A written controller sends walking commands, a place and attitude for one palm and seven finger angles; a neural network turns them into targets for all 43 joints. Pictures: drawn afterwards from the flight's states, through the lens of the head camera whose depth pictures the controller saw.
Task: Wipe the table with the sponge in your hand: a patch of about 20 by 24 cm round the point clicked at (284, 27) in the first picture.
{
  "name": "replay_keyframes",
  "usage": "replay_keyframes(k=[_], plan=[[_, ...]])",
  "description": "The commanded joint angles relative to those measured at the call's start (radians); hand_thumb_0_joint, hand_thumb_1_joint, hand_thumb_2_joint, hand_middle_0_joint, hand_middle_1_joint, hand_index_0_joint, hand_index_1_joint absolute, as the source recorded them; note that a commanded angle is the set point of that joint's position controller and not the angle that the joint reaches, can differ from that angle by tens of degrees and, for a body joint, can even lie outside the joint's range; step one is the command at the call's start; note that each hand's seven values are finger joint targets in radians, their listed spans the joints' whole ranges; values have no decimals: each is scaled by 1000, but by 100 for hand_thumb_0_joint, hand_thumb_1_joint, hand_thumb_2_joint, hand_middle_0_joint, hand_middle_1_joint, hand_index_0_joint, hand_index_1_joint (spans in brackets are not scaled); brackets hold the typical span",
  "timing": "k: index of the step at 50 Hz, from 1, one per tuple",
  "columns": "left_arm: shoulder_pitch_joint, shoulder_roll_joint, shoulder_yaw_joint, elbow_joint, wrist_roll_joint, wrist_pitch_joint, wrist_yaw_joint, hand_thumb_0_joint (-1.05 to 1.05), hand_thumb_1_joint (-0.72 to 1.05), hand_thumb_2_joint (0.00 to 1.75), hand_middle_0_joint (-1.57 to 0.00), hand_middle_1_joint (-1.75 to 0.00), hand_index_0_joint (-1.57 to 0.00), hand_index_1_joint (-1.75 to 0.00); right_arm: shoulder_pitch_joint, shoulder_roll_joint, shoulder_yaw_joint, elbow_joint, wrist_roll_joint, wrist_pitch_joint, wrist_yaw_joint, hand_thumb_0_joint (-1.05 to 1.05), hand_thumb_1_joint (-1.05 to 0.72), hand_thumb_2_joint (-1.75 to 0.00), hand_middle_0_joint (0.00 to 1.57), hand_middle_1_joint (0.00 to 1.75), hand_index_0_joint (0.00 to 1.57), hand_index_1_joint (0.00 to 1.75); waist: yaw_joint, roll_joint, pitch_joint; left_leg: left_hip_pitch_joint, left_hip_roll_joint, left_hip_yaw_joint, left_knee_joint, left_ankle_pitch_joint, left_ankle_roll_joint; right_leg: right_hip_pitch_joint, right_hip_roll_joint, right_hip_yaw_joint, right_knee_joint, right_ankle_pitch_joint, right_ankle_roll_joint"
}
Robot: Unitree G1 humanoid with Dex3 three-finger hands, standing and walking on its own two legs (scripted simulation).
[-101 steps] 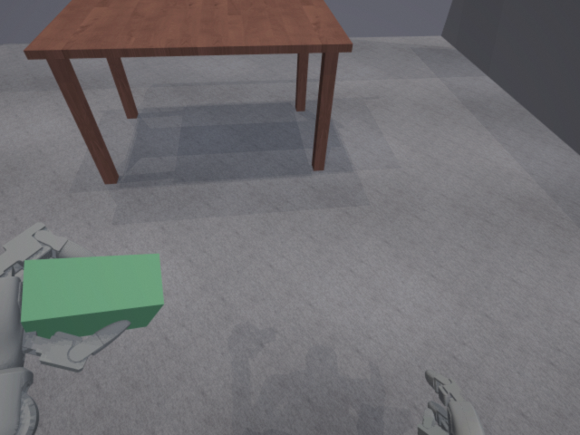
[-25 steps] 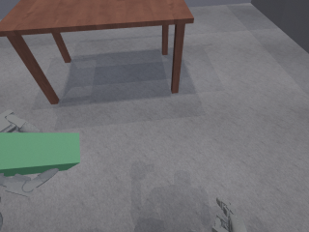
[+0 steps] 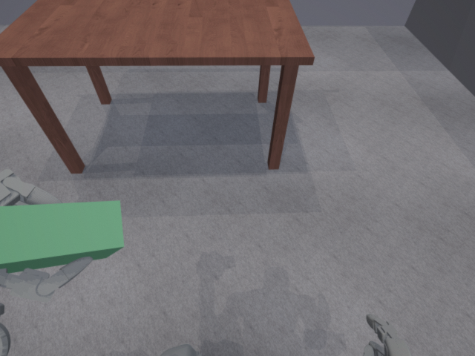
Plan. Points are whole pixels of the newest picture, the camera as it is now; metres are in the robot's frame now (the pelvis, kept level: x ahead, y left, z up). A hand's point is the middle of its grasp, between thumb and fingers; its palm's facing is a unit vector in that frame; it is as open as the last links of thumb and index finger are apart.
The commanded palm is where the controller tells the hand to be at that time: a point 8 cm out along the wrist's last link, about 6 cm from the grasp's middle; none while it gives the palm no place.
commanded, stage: walk to a spot facing it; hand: left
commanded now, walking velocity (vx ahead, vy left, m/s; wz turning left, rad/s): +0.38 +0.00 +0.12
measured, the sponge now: (78, 235) +0.22 +0.21 +0.17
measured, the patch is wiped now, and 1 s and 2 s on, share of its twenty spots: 0.00 0.00 0.00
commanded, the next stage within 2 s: turn to face it in 1.64 s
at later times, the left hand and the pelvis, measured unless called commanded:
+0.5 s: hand (125, 147) +0.37 +0.21 +0.16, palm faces +0.48 -0.75 -0.46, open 9.6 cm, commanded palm +0.31 +0.23 +0.18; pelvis +0.16 -0.05 -0.01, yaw +2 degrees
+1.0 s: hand (135, 93) +0.52 +0.24 +0.16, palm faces +0.55 -0.74 -0.38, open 9.6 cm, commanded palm +0.43 +0.27 +0.18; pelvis +0.33 -0.04 -0.02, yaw +11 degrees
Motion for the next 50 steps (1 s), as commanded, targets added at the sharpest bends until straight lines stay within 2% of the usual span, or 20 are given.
replay_keyframes(k=[1,2,3,4,6,11,21,22,23,24,25,28,34,40,43,44,45,46,47,50], plan=[[-198,176,85,-240,-3,-65,31,0,10,130,-120,-160,-120,-160,-74,-77,-28,-156,-4,-65,-32,0,-90,-90,20,30,20,30,-52,90,-212,444,-12,-57,-167,107,62,-151,-151,70,341,608,-6],[-202,173,95,-264,-7,-74,31,0,10,130,-120,-160,-120,-160,-88,-96,-28,-155,-8,-71,-29,0,-90,-90,20,30,20,30,-38,296,-256,585,218,-421,-229,229,172,-346,-29,73,576,147,36],[-229,195,95,-271,-4,-85,32,0,10,130,-120,-160,-120,-160,-89,-75,-9,-167,-5,-80,-15,0,-90,-90,20,30,20,30,-25,340,-233,631,370,-687,-274,375,270,-522,32,169,751,-187,35],[-224,252,118,-224,-3,-80,20,0,10,130,-120,-160,-120,-160,-109,-68,5,-151,-10,-83,-9,0,-90,-90,20,30,20,30,-32,254,-198,541,392,-729,-307,232,285,-551,11,245,842,-175,32],[-229,246,144,-299,-4,-72,11,0,10,130,-120,-160,-120,-160,-132,-73,-16,-130,1,-89,2,0,-90,-90,20,30,20,30,-29,208,-127,423,369,-613,-336,125,271,-608,-61,268,830,-119,44],[6,152,149,-326,-19,-79,1,0,10,130,-120,-160,-120,-160,-116,-64,-23,-117,7,-116,22,0,-90,-90,20,30,20,30,-8,279,-153,292,237,-240,-359,82,163,-511,-69,150,587,88,70],[-157,93,48,-70,0,-45,-14,0,10,130,-120,-160,-120,-160,-104,-63,-21,-96,12,-117,-28,0,-90,-90,20,30,20,30,-2,188,-102,246,174,-83,-157,18,104,-174,30,-19,28,159,81],[-181,104,41,-87,4,-32,-12,0,10,130,-120,-160,-120,-160,-111,-49,-13,-94,18,-113,-28,0,-90,-90,20,30,20,30,6,94,-145,218,128,-50,28,36,87,-61,18,16,-49,189,70],[-227,138,42,-128,17,-23,-7,0,10,130,-120,-160,-120,-160,-108,-24,-9,-97,24,-108,-24,0,-90,-90,20,30,20,30,3,-115,-196,68,49,-14,318,-47,58,78,-150,243,-121,211,2],[-227,195,79,-145,20,-12,3,0,10,130,-120,-160,-120,-160,-153,-15,4,-119,17,-107,-28,0,-90,-90,20,30,20,30,22,-323,-192,-228,-77,-82,586,-368,25,192,-361,640,-181,367,-103],[-268,217,100,-212,11,-19,10,0,10,130,-120,-160,-120,-160,-189,-41,9,-119,8,-113,-25,0,-90,-90,20,30,20,30,21,-215,-180,-267,-48,-204,701,-355,14,160,-444,700,-225,337,-134],[-167,239,139,-286,9,-55,9,0,10,130,-120,-160,-120,-160,-171,-74,-16,-86,6,-104,-5,0,-90,-90,20,30,20,30,-2,-52,-116,-282,20,-238,776,-172,-24,65,-386,508,-207,322,-137],[29,195,200,-196,-18,-71,9,0,10,130,-120,-160,-120,-160,-141,-48,-24,-120,13,-37,2,0,-90,-90,20,30,20,30,-24,-51,-119,-195,49,-137,370,-63,-35,57,-295,142,-183,532,-100],[24,138,143,-139,-21,-53,25,0,10,130,-120,-160,-120,-160,-104,-46,-31,-165,11,-44,1,0,-90,-90,20,30,20,30,10,-170,-108,-60,-21,22,21,-60,-6,108,-286,85,-87,738,-76],[-89,147,99,-193,-12,-49,31,0,10,130,-120,-160,-120,-160,-70,-58,-41,-157,5,-51,-16,0,-90,-90,20,30,20,30,-42,-105,-180,227,-112,84,-123,65,13,-4,-240,-4,200,761,-15],[-122,143,76,-224,-6,-58,27,0,10,130,-120,-160,-120,-160,-79,-69,-44,-164,4,-59,-24,0,-90,-90,20,30,20,30,-61,35,-211,409,-72,-6,-150,119,48,-146,-209,-15,398,659,24],[-141,151,86,-275,-9,-72,26,0,10,130,-120,-160,-120,-160,-101,-87,-45,-170,-1,-67,-21,0,-90,-90,20,30,20,30,-48,263,-251,538,139,-373,-199,295,171,-333,-72,9,662,153,68],[-181,174,95,-303,-3,-81,28,0,10,130,-120,-160,-120,-160,-104,-81,-26,-179,2,-85,-7,0,-90,-90,20,30,20,30,-27,362,-256,593,346,-741,-245,501,299,-521,7,132,834,-216,73],[-240,236,108,-276,18,-78,18,0,10,130,-120,-160,-120,-160,-105,-85,-18,-157,3,-91,6,0,-90,-90,20,30,20,30,-41,248,-193,479,357,-771,-290,323,309,-552,-30,238,877,-186,59],[-199,273,180,-406,7,-79,8,0,10,130,-120,-160,-120,-160,-133,-79,-39,-132,13,-110,7,0,-90,-90,20,30,20,30,-13,251,-142,320,271,-556,-302,166,250,-563,-89,249,783,-92,75]])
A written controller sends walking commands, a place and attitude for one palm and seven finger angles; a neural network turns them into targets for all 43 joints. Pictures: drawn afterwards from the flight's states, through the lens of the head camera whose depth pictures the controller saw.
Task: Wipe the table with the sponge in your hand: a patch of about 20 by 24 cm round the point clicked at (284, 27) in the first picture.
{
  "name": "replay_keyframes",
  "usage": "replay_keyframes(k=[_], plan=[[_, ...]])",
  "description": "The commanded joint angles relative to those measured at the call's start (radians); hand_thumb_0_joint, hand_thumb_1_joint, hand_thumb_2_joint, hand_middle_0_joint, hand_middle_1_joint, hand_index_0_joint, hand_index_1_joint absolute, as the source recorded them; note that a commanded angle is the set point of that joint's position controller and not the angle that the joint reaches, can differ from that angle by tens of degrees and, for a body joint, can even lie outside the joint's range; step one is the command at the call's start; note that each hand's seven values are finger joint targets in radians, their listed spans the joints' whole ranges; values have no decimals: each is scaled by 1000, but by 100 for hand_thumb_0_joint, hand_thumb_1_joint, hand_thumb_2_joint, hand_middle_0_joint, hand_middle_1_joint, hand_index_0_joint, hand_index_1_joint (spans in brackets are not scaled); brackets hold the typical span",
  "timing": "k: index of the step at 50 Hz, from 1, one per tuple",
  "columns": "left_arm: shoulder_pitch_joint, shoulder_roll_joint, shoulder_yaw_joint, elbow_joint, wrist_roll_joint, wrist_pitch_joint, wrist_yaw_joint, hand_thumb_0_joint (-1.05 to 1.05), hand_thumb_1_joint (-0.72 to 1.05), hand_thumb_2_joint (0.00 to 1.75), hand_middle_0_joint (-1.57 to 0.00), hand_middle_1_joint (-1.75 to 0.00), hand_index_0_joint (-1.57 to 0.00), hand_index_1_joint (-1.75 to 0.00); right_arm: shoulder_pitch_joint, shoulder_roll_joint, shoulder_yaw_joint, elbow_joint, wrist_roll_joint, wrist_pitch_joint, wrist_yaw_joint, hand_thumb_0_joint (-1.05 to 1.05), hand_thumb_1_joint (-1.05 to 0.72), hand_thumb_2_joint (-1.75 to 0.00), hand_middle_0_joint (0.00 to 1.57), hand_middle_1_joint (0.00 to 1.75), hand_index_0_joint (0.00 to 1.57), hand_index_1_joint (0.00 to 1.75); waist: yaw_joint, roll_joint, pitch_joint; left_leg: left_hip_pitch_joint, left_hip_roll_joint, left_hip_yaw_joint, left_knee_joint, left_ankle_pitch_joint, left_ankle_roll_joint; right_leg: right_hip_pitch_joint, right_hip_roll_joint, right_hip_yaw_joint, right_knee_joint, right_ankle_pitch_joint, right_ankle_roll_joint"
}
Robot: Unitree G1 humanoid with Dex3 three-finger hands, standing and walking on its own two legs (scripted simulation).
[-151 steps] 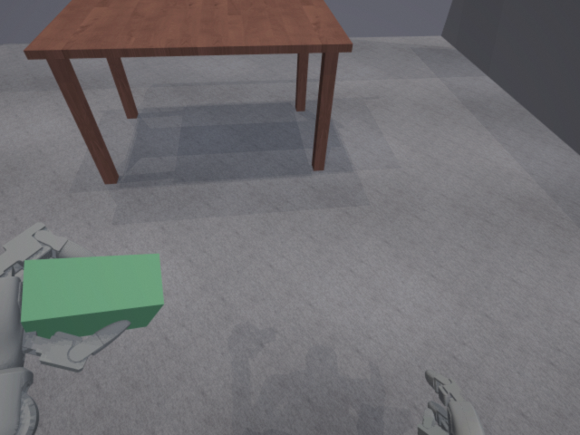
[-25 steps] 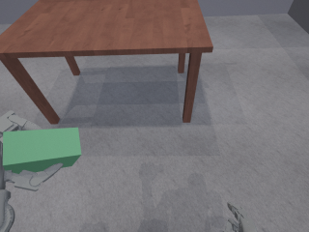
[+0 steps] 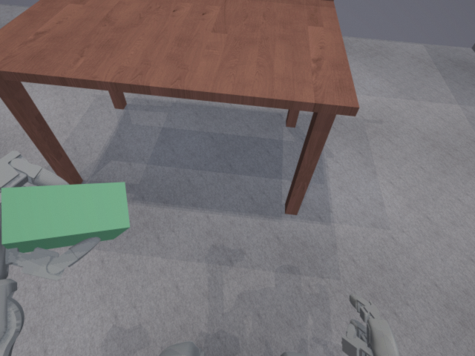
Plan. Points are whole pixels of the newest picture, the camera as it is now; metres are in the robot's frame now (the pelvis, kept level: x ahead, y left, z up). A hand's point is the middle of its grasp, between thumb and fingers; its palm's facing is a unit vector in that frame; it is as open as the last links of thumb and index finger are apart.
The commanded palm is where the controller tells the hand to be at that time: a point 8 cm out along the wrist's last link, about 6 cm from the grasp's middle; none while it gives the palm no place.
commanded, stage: walk to a spot facing it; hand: left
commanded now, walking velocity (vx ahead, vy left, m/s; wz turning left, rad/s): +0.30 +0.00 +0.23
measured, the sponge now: (85, 216) +0.25 +0.20 +0.16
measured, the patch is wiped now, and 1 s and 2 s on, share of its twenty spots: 0.00 0.00 0.00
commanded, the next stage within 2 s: turn to face it in 0.64 s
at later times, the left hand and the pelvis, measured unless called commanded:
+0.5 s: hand (104, 178) +0.29 +0.19 +0.19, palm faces +0.52 -0.74 -0.43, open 9.7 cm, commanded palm +0.21 +0.24 +0.20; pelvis +0.12 -0.07 +0.02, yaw +14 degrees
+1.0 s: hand (52, 185) +0.25 +0.22 +0.22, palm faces +0.71 -0.58 -0.41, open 9.7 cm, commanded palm +0.21 +0.24 +0.20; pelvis +0.16 -0.07 +0.02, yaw +20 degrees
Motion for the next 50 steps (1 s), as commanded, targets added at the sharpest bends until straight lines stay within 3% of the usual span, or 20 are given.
replay_keyframes(k=[1,5,13,14,15,16,17,19,21,23,30,33,34,35,36,38,40,42,46,50], plan=[[-6,257,202,-472,-16,-115,13,0,10,130,-120,-160,-120,-160,-53,-127,-44,-141,15,-92,3,0,-90,-90,20,30,20,30,31,284,-222,251,292,-438,-347,199,165,-261,-32,69,14,74,7],[163,165,195,-384,-44,-114,2,0,10,130,-120,-160,-120,-160,-33,-118,-39,-131,15,-111,19,0,-90,-90,20,30,20,30,25,327,-265,164,221,-264,-365,204,107,-93,7,-33,-252,202,21],[-11,83,67,-68,-24,-51,-18,0,10,130,-120,-160,-120,-160,-35,-136,-33,-102,26,-82,-27,0,-90,-90,20,30,20,30,32,159,-163,70,181,-231,-189,-39,55,156,75,-105,-725,211,35],[-61,85,37,-83,-10,-39,-17,0,10,130,-120,-160,-120,-160,-34,-118,-23,-103,31,-78,-31,0,-90,-90,20,30,20,30,31,39,-163,5,107,-171,-31,-131,25,224,-8,-6,-846,212,3],[-74,141,55,-77,-3,-24,-8,0,10,130,-120,-160,-120,-160,-51,-84,-13,-113,30,-73,-32,0,-90,-90,20,30,20,30,39,-255,-164,-215,-9,-78,271,-287,-35,344,-255,332,-956,207,-86],[-107,183,74,-91,-15,-14,0,0,10,130,-120,-160,-120,-160,-112,-118,-11,-124,20,-82,-35,0,-90,-90,20,30,20,30,61,-308,-135,-337,-33,-153,537,-358,-64,323,-427,542,-994,325,-171],[-161,181,68,-139,-11,-24,7,0,10,130,-120,-160,-120,-160,-109,-119,-4,-105,0,-85,-32,0,-90,-90,20,30,20,30,44,-179,-138,-329,13,-216,639,-274,-79,286,-434,455,-978,375,-182],[-179,222,93,-266,-4,-53,3,0,10,130,-120,-160,-120,-160,-122,-124,-15,-102,-2,-77,-24,0,-90,-90,20,30,20,30,23,-97,-117,-304,45,-193,689,-189,-109,243,-355,290,-922,581,-169],[-57,240,139,-304,-1,-72,14,0,10,130,-120,-160,-120,-160,-136,-115,-13,-111,-4,-66,-31,0,-90,-90,20,30,20,30,32,-62,-118,-279,55,-160,623,-178,-117,272,-303,86,-859,840,-152],[8,246,175,-326,-9,-74,23,0,10,130,-120,-160,-120,-160,-127,-104,-16,-135,-6,-49,-34,0,-90,-90,20,30,20,30,28,-67,-162,-218,57,-111,476,-149,-118,303,-278,-12,-825,965,-137],[244,182,219,-242,-55,-50,49,0,10,130,-120,-160,-120,-160,-51,-94,-34,-204,1,-15,-26,0,-90,-90,20,30,20,30,52,-153,-277,-80,0,66,-37,-82,-115,427,-254,-100,-674,1113,-122],[182,176,194,-233,-65,-45,47,0,10,130,-120,-160,-120,-160,-12,-112,-54,-200,8,-4,-38,0,-90,-90,20,30,20,30,-20,-101,-336,203,-46,73,-253,128,-93,282,-210,-146,-406,1067,-34],[179,156,162,-261,-75,-52,42,0,10,130,-120,-160,-120,-160,-13,-133,-58,-202,12,-10,-41,0,-90,-90,20,30,20,30,-36,75,-350,381,93,-106,-266,481,-23,83,-125,-158,-202,682,21],[180,175,165,-305,-79,-72,34,0,10,130,-120,-160,-120,-160,-19,-169,-64,-207,8,-24,-32,0,-90,-90,20,30,20,30,-1,310,-355,507,389,-557,-239,1112,163,-188,26,-85,-4,-32,70],[146,207,181,-287,-39,-78,18,0,10,130,-120,-160,-120,-160,-5,-168,-54,-193,7,-39,-6,0,-90,-90,20,30,20,30,2,267,-314,524,439,-636,-221,1218,224,-302,32,26,48,-199,45],[107,196,152,-303,-26,-70,-2,0,10,130,-120,-160,-120,-160,-31,-176,-59,-160,10,-44,2,0,-90,-90,20,30,20,30,1,169,-275,423,373,-463,-240,924,167,-285,-9,69,-1,-50,38],[102,199,144,-419,-27,-72,14,0,10,130,-120,-160,-120,-160,-33,-168,-56,-158,17,-58,11,0,-90,-90,20,30,20,30,12,255,-298,385,270,-277,-243,745,108,-209,14,32,-132,94,26],[129,176,119,-470,-33,-63,18,0,10,130,-120,-160,-120,-160,-38,-141,-33,-158,17,-79,16,0,-90,-90,20,30,20,30,20,325,-303,297,221,-174,-283,621,66,-102,43,-4,-232,193,20],[60,157,108,-352,-30,-56,22,0,10,130,-120,-160,-120,-160,-43,-131,-4,-138,5,-111,-2,0,-90,-90,20,30,20,30,17,331,-221,143,262,-150,-397,257,43,27,71,-24,-419,185,18],[-49,111,74,-108,-21,-29,6,0,10,130,-120,-160,-120,-160,-45,-144,-7,-120,10,-112,-13,0,-90,-90,20,30,20,30,28,235,-136,55,297,-123,-341,-10,4,101,98,-40,-573,199,29]])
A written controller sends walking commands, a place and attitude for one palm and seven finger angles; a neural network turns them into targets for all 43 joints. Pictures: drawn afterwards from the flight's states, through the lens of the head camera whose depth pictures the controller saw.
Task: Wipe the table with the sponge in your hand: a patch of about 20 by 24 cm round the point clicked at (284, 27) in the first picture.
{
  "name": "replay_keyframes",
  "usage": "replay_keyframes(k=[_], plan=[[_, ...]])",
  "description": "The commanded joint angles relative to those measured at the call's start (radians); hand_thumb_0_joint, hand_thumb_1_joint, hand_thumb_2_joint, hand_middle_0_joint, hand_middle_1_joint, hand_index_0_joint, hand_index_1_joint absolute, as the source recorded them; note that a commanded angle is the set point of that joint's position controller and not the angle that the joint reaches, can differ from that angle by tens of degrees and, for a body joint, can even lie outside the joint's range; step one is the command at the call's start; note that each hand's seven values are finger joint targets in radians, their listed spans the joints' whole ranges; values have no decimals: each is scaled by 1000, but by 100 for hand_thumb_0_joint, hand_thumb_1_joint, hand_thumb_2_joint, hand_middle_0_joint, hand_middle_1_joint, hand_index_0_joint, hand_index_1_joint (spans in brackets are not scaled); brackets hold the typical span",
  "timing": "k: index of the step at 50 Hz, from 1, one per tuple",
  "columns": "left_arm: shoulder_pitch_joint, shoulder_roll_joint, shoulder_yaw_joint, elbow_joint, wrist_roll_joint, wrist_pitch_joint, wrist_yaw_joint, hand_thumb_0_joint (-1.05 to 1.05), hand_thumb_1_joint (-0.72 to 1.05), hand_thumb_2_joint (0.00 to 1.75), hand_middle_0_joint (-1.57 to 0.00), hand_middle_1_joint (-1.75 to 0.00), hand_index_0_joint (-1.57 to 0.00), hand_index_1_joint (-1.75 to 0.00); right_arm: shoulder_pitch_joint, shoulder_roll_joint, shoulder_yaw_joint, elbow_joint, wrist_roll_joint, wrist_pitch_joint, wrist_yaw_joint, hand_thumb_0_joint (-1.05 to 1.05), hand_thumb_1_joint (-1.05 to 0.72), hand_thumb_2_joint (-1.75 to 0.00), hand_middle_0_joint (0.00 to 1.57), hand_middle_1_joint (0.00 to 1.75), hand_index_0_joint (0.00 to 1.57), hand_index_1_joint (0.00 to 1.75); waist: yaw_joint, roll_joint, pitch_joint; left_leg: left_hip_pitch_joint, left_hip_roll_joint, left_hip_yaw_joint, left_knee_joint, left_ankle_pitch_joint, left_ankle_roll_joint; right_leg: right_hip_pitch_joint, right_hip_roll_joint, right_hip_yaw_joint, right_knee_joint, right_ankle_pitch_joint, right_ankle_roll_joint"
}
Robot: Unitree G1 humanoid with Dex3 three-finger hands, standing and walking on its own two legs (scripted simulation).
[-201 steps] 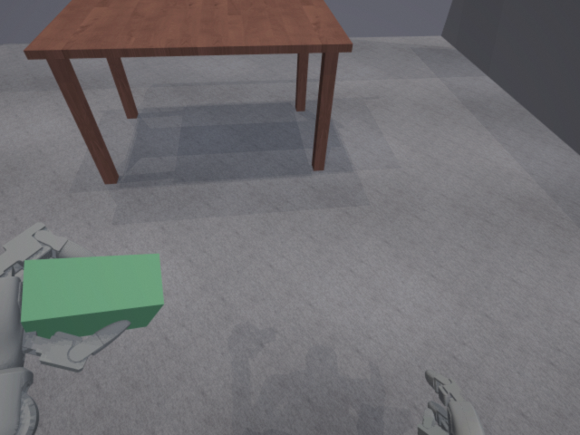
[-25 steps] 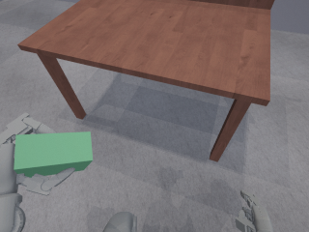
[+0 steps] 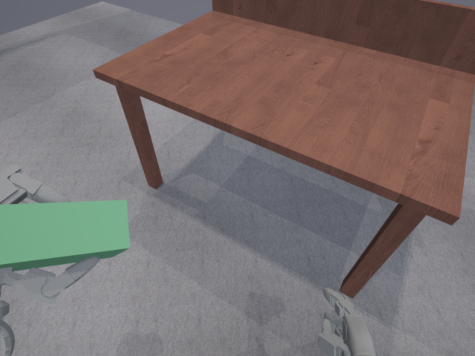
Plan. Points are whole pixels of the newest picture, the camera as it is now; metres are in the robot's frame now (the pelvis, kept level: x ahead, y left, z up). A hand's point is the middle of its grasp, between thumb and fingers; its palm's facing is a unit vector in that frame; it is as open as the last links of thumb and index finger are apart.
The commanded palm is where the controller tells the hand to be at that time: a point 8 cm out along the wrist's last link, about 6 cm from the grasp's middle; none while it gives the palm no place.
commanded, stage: turn to face it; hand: left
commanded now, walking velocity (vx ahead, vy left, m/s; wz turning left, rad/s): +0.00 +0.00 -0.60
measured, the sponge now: (84, 234) +0.20 +0.21 +0.18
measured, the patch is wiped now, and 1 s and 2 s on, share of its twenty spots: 0.00 0.00 0.00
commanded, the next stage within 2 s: take the last steps up to it in 1.42 s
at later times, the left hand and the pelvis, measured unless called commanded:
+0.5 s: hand (151, 230) +0.21 +0.14 +0.19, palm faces +0.18 -0.86 -0.47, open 9.7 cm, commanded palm +0.17 +0.18 +0.18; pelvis -0.06 -0.04 +0.00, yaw -15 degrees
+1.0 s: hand (287, 287) +0.18 -0.02 +0.16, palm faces -0.17 -0.86 -0.48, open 9.7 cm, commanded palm +0.14 +0.06 +0.18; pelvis -0.14 -0.08 -0.01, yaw -33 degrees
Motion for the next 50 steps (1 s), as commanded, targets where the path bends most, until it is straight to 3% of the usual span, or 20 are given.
replay_keyframes(k=[1,3,5,7,9,12,18,25,26,28,29,31,34,37,40,42,44,46,48,50], plan=[[-217,91,57,42,6,-25,4,0,10,130,-120,-160,-120,-160,-56,-198,-92,-116,15,-46,-32,0,-90,-90,20,30,20,30,-56,141,-68,-99,233,-45,-127,-129,59,157,31,-27,-160,66,4],[-293,92,28,83,17,-23,-7,0,10,130,-120,-160,-120,-160,-50,-190,-94,-119,20,-40,-26,0,-90,-90,20,30,20,30,-63,-16,-42,-127,152,0,65,-257,11,142,-35,99,-329,149,-38],[-358,138,22,62,12,-9,2,0,10,130,-120,-160,-120,-160,-103,-157,-77,-147,11,-40,-29,0,-90,-90,20,30,20,30,-51,-329,-36,-232,-35,-48,462,-418,-47,66,-313,569,-526,342,-195],[-351,125,10,32,4,-13,-4,0,10,130,-120,-160,-120,-160,-84,-177,-88,-146,11,-24,-17,0,-90,-90,20,30,20,30,-57,-284,-49,-223,-24,-133,658,-262,-59,29,-268,573,-569,103,-178],[-299,167,67,-68,-7,-44,1,0,10,130,-120,-160,-120,-160,-118,-162,-67,-144,5,8,-16,0,-90,-90,20,30,20,30,-52,-112,-110,-272,-22,-136,696,-177,-76,112,-213,454,-495,148,-190],[-180,212,138,-150,-20,-83,12,0,10,130,-120,-160,-120,-160,-107,-173,-78,-152,0,31,-13,0,-90,-90,20,30,20,30,-42,-39,-184,-250,-39,-114,559,-168,-76,213,-176,380,-479,222,-182],[-3,206,203,-104,-40,-96,13,0,10,130,-120,-160,-120,-160,-87,-194,-108,-185,6,62,-2,0,-90,-90,20,30,20,30,-27,-98,-241,-192,-62,-99,277,-269,-62,294,-174,500,-525,191,-174],[-49,147,112,-59,-30,-67,-7,0,10,130,-120,-160,-120,-160,-44,-223,-109,-201,31,105,8,0,-90,-90,20,30,20,30,-59,-125,-242,80,-56,-67,-92,-219,-17,161,-96,472,-501,124,-138],[-71,158,106,-85,-28,-70,-10,0,10,130,-120,-160,-120,-160,-37,-235,-113,-207,27,109,4,0,-90,-90,20,30,20,30,-64,-73,-223,160,-19,-88,-151,-216,7,68,-52,453,-453,68,-108],[-116,165,112,-143,-17,-83,-20,0,10,130,-120,-160,-120,-160,-64,-259,-118,-221,6,99,-2,0,-90,-90,20,30,20,30,-55,195,-122,185,279,-369,-289,-269,141,-194,108,267,-87,-30,-40],[-158,228,149,-200,4,-89,-12,0,10,130,-120,-160,-120,-160,-76,-217,-109,-215,8,79,-6,0,-90,-90,20,30,20,30,-34,245,-113,103,405,-419,-317,-220,199,-225,88,181,219,-51,-22],[-139,201,149,-183,18,-84,-8,0,10,130,-120,-160,-120,-160,-78,-199,-115,-203,7,63,-6,0,-90,-90,20,30,20,30,-35,173,-48,-68,359,-250,-292,-140,181,-165,48,176,440,-21,-18],[-180,154,88,-218,15,-61,-7,0,10,130,-120,-160,-120,-160,-44,-215,-115,-180,18,42,10,0,-90,-90,20,30,20,30,-37,232,-15,51,266,-14,-193,152,91,-160,24,51,206,-21,-2],[-203,128,63,-118,14,-56,-3,0,10,130,-120,-160,-120,-160,-19,-223,-110,-170,15,16,16,0,-90,-90,20,30,20,30,-70,236,-8,73,268,-19,-131,325,54,-27,50,-17,-30,-20,6],[-221,123,63,-29,15,-44,-8,0,10,130,-120,-160,-120,-160,-20,-228,-115,-161,15,8,17,0,-90,-90,20,30,20,30,-67,211,-34,58,251,35,-5,275,15,114,76,-66,-204,91,5],[-226,155,94,-28,16,-56,-8,0,10,130,-120,-160,-120,-160,-16,-215,-115,-160,20,8,25,0,-90,-90,20,30,20,30,-61,92,-95,3,196,65,208,172,-22,255,3,19,-333,293,-42],[-123,229,174,-17,14,-67,8,0,10,130,-120,-160,-120,-160,-64,-168,-98,-188,14,18,25,0,-90,-90,20,30,20,30,-32,-281,-169,-298,0,2,598,-451,-81,384,-289,498,-352,924,-226],[-76,227,178,-123,-21,-62,2,0,10,130,-120,-160,-120,-160,-96,-172,-111,-199,24,46,24,0,-90,-90,20,30,20,30,-38,-234,-188,-276,33,-153,724,-369,-73,286,-285,516,-391,646,-230],[43,224,222,-177,-34,-82,8,0,10,130,-120,-160,-120,-160,-115,-139,-72,-190,13,78,27,0,-90,-90,20,30,20,30,-45,-108,-238,-292,21,-138,661,-289,-82,340,-213,398,-335,635,-236],[54,229,243,-231,-38,-96,14,0,10,130,-120,-160,-120,-160,-129,-141,-76,-194,12,98,24,0,-90,-90,20,30,20,30,-57,-96,-278,-218,3,-104,510,-261,-84,328,-184,348,-349,595,-225]])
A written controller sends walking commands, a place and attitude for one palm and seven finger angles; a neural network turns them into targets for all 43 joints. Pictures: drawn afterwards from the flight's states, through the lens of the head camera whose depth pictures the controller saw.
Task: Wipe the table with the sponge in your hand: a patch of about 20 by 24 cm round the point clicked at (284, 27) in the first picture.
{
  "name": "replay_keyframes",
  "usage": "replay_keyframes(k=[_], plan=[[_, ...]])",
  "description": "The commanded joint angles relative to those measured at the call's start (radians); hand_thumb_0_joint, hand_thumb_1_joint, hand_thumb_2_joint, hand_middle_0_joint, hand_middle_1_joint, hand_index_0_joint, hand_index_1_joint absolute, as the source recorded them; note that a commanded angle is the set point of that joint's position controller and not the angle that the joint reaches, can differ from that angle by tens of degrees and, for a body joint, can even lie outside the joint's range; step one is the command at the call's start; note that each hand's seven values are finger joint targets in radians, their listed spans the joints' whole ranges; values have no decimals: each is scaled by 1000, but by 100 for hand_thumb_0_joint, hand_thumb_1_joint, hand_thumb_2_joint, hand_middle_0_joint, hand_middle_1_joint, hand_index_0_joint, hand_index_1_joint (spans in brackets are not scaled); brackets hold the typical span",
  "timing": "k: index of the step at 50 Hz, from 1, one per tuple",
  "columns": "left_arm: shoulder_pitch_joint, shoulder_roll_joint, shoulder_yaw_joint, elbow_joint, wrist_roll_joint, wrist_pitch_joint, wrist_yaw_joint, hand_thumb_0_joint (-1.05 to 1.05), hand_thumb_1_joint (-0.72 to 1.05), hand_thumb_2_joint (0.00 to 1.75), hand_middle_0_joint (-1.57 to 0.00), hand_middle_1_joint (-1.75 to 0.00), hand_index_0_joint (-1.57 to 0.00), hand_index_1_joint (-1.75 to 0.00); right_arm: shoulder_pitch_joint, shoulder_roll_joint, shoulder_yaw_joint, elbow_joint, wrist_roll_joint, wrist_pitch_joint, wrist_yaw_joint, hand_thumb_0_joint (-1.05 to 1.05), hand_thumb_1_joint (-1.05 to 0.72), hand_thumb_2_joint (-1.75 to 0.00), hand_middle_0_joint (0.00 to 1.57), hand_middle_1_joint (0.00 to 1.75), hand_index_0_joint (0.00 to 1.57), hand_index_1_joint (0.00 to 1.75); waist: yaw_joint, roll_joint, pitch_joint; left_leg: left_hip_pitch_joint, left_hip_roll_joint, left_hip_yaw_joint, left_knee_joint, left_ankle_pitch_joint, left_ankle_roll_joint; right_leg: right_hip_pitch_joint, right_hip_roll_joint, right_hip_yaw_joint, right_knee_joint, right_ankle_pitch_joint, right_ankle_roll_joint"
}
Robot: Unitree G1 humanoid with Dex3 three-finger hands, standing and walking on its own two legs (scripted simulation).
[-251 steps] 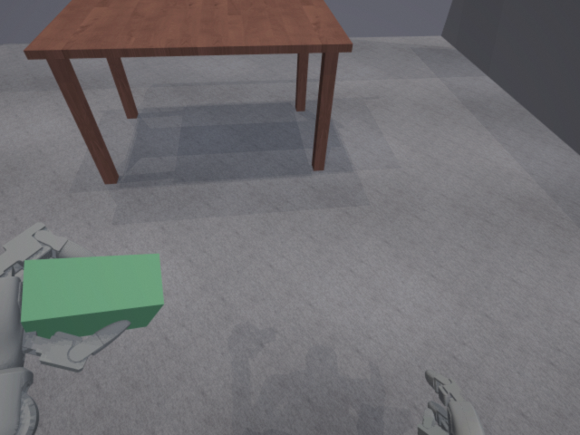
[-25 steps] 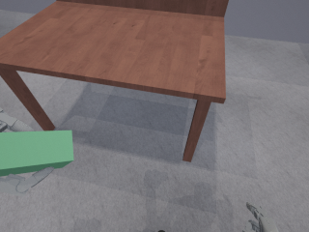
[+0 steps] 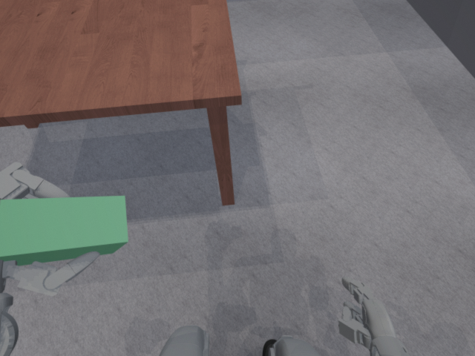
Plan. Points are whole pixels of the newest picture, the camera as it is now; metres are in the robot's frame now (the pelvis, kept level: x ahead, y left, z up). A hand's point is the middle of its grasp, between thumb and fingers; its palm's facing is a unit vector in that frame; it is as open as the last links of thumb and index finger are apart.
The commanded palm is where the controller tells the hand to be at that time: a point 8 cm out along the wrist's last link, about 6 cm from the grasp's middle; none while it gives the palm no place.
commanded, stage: turn to face it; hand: left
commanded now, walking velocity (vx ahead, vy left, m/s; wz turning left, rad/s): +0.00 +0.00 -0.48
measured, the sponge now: (84, 230) +0.25 +0.20 +0.15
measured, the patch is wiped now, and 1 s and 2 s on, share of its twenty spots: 0.00 0.00 0.00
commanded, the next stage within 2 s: take the last steps up to it in 0.42 s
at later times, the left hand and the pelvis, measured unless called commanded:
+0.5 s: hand (96, 251) +0.21 +0.16 +0.18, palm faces +0.22 -0.89 -0.41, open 9.8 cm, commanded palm +0.17 +0.21 +0.19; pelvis -0.05 -0.03 +0.00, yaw -13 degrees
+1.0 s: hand (85, 304) +0.16 +0.15 +0.18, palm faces +0.25 -0.89 -0.39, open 9.8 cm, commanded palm +0.12 +0.20 +0.19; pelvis -0.09 -0.04 +0.01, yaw -11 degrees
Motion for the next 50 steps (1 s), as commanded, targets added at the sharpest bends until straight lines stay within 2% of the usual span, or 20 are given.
replay_keyframes(k=[1,6,9,10,12,13,14,16,18,22,25,26,28,29,30,34,42,47,49,50], plan=[[103,240,244,-328,-31,-94,44,0,10,130,-120,-160,-120,-160,-57,-62,-36,-173,2,-19,-18,0,-90,-90,20,30,20,30,28,-126,-395,-5,-25,-25,-149,34,0,294,-264,298,-193,393,-120],[127,216,228,-269,-25,-70,49,0,10,130,-120,-160,-120,-160,-28,-90,-56,-163,7,-29,-32,0,-90,-90,20,30,20,30,39,-154,-363,99,-63,-14,-378,39,21,217,-260,380,-226,251,-121],[109,178,183,-209,-20,-54,41,0,10,130,-120,-160,-120,-160,11,-106,-60,-149,16,-27,-36,0,-90,-90,20,30,20,30,13,-114,-349,279,-54,-8,-613,151,43,89,-217,355,-208,96,-63],[85,183,177,-213,-15,-59,38,0,10,130,-120,-160,-120,-160,17,-111,-61,-151,14,-30,-42,0,-90,-90,20,30,20,30,8,-78,-336,349,-23,-10,-696,191,63,28,-172,321,-165,49,-29],[26,173,155,-242,-1,-74,30,0,10,130,-120,-160,-120,-160,-3,-151,-71,-174,9,-39,-53,0,-90,-90,20,30,20,30,22,211,-253,355,257,-274,-823,347,186,-158,-1,149,139,-230,56],[37,191,166,-205,13,-78,32,0,10,130,-120,-160,-120,-160,-1,-123,-66,-165,9,-49,-55,0,-90,-90,20,30,20,30,33,245,-248,274,343,-299,-848,406,245,-162,5,65,385,-296,76],[-9,213,171,-218,20,-84,31,0,10,130,-120,-160,-120,-160,-14,-103,-57,-149,-5,-68,-54,0,-90,-90,20,30,20,30,30,261,-216,182,358,-296,-856,386,266,-158,-22,81,532,-273,84],[-55,122,63,-217,26,-73,20,0,10,130,-120,-160,-120,-160,15,-119,-65,-135,3,-80,-43,0,-90,-90,20,30,20,30,17,184,-148,186,290,-140,-787,527,246,-185,-46,60,515,-233,91],[-95,103,21,-223,29,-60,21,0,10,130,-120,-160,-120,-160,35,-133,-69,-128,13,-100,-37,0,-90,-90,20,30,20,30,18,211,-158,217,223,-10,-747,609,189,-117,-43,-25,345,-209,100],[-137,141,46,-209,30,-56,34,0,10,130,-120,-160,-120,-160,39,-129,-58,-127,7,-138,-35,0,-90,-90,20,30,20,30,8,241,-183,233,216,-6,-704,608,157,28,-17,-110,97,-203,109],[-113,154,85,-168,26,-59,30,0,10,130,-120,-160,-120,-160,36,-120,-57,-126,11,-142,-29,0,-90,-90,20,30,20,30,19,189,-220,171,175,50,-560,448,105,204,-32,-121,-127,-12,99],[-106,184,114,-157,28,-64,32,0,10,130,-120,-160,-120,-160,45,-105,-56,-120,12,-140,-25,0,-90,-90,20,30,20,30,9,82,-246,144,130,69,-453,358,80,244,-107,-40,-188,97,66],[-66,258,190,-147,21,-73,44,0,10,130,-120,-160,-120,-160,-4,-66,-37,-130,4,-127,-33,0,-90,-90,20,30,20,30,25,-264,-297,-100,-46,59,-119,-94,42,336,-388,336,-243,499,-94],[-34,227,174,-121,10,-58,40,0,10,130,-120,-160,-120,-160,-10,-82,-51,-118,14,-116,-35,0,-90,-90,20,30,20,30,24,-281,-338,-97,-36,-16,-1,-80,50,313,-404,368,-274,275,-100],[11,235,182,-127,3,-54,38,0,10,130,-120,-160,-120,-160,-17,-89,-52,-115,14,-103,-38,0,-90,-90,20,30,20,30,19,-243,-297,-118,-20,-55,39,-2,54,270,-389,372,-313,82,-98],[147,209,214,-147,0,-82,42,0,10,130,-120,-160,-120,-160,-39,-71,-33,-95,6,-61,-43,0,-90,-90,20,30,20,30,2,-137,-316,-125,-9,-33,-71,122,44,292,-334,174,-287,143,-99],[46,177,130,-159,21,-94,56,0,10,130,-120,-160,-120,-160,18,-111,-73,-82,-8,-107,-69,0,-90,-90,20,30,20,30,20,-137,-274,25,-39,38,-411,71,94,230,-391,254,-372,-195,-120],[-39,160,88,-146,31,-92,60,0,10,130,-120,-160,-120,-160,53,-111,-76,-78,-13,-117,-78,0,-90,-90,20,30,20,30,2,-101,-232,246,-82,85,-642,122,112,95,-319,181,-313,-361,-59],[-88,149,71,-177,28,-103,56,0,10,130,-120,-160,-120,-160,66,-130,-82,-89,-8,-124,-89,0,-90,-90,20,30,20,30,-11,40,-199,331,1,-35,-786,21,164,-20,-214,97,-129,-379,-3],[-117,137,63,-199,33,-113,55,0,10,130,-120,-160,-120,-160,54,-148,-80,-97,-11,-126,-86,0,-90,-90,20,30,20,30,-8,239,-155,356,142,-246,-870,-51,226,-141,-99,-22,80,-348,39]])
